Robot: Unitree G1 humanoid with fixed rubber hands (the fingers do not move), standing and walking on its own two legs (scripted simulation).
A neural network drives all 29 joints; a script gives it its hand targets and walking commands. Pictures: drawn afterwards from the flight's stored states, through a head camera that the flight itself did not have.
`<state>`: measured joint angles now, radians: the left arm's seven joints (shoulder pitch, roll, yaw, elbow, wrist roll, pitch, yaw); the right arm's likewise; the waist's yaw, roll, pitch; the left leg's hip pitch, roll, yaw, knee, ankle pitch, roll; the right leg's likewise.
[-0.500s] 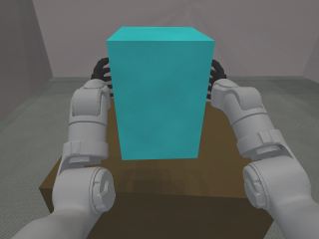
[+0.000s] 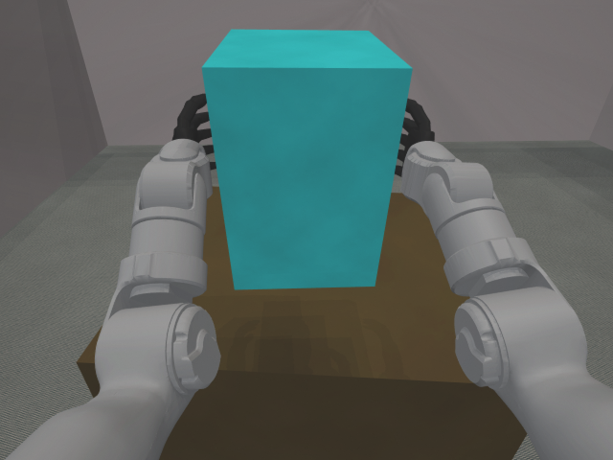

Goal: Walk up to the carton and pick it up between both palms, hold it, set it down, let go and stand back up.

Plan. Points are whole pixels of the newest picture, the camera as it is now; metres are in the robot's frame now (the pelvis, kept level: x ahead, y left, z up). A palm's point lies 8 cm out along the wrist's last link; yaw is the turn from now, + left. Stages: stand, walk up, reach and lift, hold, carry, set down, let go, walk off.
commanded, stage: set down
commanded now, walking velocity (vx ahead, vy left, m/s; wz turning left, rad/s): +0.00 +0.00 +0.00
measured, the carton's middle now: (302, 157) +0.42 -0.01 +0.30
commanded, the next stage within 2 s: none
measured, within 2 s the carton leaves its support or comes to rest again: neither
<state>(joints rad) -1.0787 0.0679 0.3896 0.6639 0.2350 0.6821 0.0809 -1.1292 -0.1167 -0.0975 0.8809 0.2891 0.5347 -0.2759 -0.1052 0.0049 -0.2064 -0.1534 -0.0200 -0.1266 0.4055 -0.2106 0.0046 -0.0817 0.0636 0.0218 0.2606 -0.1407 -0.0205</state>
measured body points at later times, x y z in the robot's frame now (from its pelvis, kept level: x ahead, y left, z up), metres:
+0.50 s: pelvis +0.01 +0.00 +0.00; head -0.04 +0.04 +0.44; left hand +0.43 +0.13 +0.24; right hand +0.40 -0.15 +0.22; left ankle +0.01 +0.11 -0.75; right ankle +0.00 -0.11 -0.75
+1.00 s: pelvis +0.01 +0.00 +0.00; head -0.04 +0.03 +0.45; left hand +0.44 +0.13 +0.22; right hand +0.42 -0.15 +0.21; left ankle +0.01 +0.11 -0.75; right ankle +0.00 -0.11 -0.75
